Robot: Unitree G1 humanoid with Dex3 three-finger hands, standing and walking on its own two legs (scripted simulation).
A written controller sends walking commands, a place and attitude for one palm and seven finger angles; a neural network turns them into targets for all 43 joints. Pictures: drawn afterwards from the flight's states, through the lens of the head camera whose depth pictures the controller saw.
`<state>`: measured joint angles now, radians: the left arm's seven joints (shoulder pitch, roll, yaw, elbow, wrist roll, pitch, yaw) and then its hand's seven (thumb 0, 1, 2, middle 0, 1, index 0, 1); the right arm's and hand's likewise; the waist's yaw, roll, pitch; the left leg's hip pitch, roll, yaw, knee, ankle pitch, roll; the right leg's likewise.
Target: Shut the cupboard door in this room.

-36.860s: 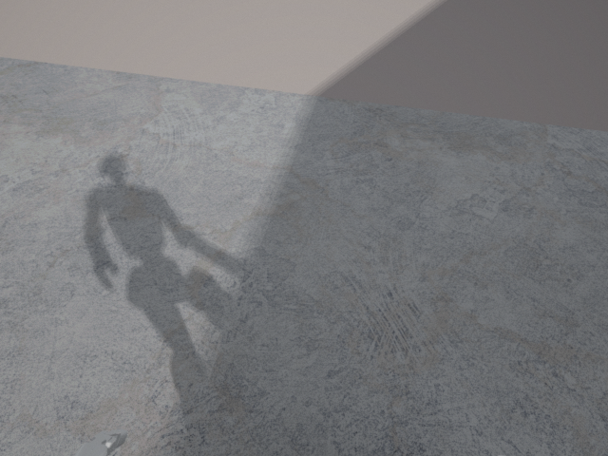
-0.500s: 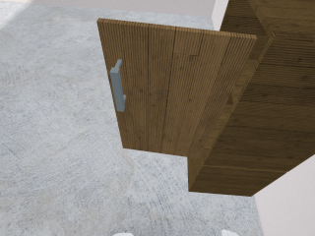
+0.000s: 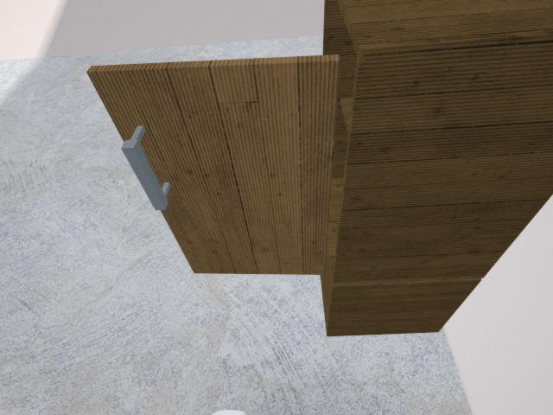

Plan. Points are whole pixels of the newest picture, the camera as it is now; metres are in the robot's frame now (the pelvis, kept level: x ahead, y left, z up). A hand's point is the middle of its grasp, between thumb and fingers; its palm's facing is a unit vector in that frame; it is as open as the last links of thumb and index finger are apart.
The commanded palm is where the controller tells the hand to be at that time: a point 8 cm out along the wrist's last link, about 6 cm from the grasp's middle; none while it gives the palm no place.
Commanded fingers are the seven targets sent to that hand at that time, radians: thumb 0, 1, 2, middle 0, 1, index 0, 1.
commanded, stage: come to a stop and stand still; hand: left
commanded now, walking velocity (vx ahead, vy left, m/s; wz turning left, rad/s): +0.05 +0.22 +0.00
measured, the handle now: (150, 170) +0.48 +0.25 +0.08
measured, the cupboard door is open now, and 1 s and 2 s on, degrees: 86 86 86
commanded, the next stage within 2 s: look again from close up in 0.74 s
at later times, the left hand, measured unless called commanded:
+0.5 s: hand out of the picture -0.05 +0.24 -0.18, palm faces +0.10 -0.97 -0.21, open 7.4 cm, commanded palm none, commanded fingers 0.00 0.90 0.90 -0.20 -0.30 -0.20 -0.30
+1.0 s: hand out of the picture +0.00 +0.25 -0.17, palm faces +0.01 -0.97 -0.25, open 7.4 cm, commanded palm none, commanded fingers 0.00 0.90 0.90 -0.20 -0.30 -0.20 -0.30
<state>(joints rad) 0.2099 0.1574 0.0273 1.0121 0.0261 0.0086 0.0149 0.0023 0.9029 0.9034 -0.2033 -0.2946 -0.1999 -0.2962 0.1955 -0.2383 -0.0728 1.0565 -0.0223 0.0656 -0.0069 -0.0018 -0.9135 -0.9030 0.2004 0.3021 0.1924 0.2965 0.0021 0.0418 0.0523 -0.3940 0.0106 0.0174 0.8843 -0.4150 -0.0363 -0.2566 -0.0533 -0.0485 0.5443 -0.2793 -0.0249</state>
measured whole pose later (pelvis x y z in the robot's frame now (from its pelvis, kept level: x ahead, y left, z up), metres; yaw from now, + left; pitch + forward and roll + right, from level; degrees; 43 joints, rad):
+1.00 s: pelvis -0.04 +0.06 +0.00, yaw +1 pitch -1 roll +0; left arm 0.25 0.20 0.01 1.04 0.02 -0.02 0.03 0.01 0.91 0.90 -0.21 -0.30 -0.20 -0.30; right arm 0.29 -0.19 -0.03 1.07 -0.02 -0.02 -0.03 0.00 -0.91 -0.90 0.20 0.30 0.20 0.30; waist -0.02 0.02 0.03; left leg -0.19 0.01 0.04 0.51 -0.30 0.01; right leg -0.21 -0.02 -0.06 0.51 -0.28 -0.01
